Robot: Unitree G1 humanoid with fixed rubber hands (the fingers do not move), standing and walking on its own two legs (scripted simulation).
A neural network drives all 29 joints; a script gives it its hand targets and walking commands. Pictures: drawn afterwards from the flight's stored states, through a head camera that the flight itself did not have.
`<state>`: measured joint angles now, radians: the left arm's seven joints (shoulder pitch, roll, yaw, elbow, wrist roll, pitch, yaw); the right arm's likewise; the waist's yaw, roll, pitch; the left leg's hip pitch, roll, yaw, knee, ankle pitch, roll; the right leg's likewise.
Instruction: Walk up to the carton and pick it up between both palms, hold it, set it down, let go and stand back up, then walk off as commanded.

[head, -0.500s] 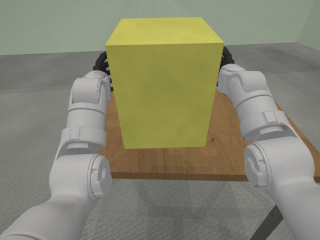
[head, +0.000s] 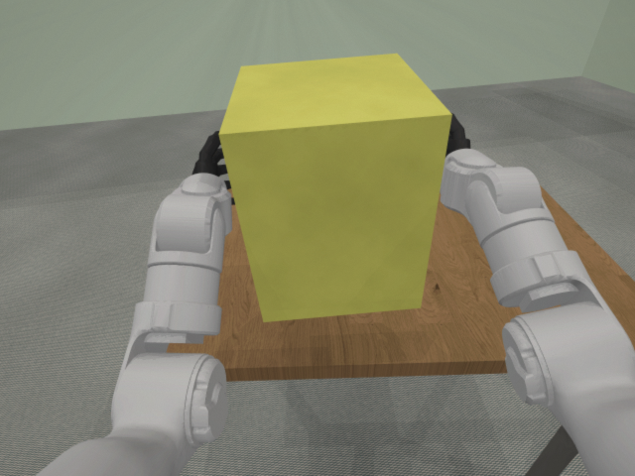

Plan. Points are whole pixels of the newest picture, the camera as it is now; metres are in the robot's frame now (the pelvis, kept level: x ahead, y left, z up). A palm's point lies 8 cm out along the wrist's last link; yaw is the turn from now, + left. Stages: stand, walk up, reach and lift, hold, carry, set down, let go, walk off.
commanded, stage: hold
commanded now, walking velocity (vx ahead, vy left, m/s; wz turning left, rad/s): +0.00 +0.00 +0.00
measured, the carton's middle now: (330, 186) +0.39 -0.02 +0.23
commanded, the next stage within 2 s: none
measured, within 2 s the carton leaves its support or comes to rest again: neither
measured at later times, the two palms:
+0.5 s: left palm (207, 184) +0.34 +0.12 +0.28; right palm (472, 160) +0.34 -0.17 +0.29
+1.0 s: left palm (199, 187) +0.37 +0.14 +0.26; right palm (447, 164) +0.37 -0.15 +0.27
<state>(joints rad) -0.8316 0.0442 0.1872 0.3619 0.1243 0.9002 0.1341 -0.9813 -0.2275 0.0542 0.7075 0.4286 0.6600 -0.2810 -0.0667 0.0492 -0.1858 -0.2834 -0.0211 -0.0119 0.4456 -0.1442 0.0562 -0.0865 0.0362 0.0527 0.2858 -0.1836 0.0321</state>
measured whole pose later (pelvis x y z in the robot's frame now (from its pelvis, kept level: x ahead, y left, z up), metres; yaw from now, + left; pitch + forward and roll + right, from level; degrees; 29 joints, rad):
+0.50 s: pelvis -0.03 -0.03 +0.00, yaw +0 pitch -3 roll -2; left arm -0.93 0.06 0.29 0.44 0.17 0.90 0.08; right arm -1.05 -0.16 -0.04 0.77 0.32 0.68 -0.27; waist -0.04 0.01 -0.17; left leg -0.26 0.01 -0.02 0.41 -0.09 0.02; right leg -0.11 0.07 0.05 0.34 -0.17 -0.01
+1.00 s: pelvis -0.01 -0.02 +0.00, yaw +1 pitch +0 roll -3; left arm -0.91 0.10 0.21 0.52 0.11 0.83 0.09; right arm -1.04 -0.18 0.01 0.81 0.36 0.63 -0.29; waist -0.06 0.02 -0.20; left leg -0.32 -0.01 -0.05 0.45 -0.12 0.03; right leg -0.13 0.05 0.02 0.32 -0.18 0.01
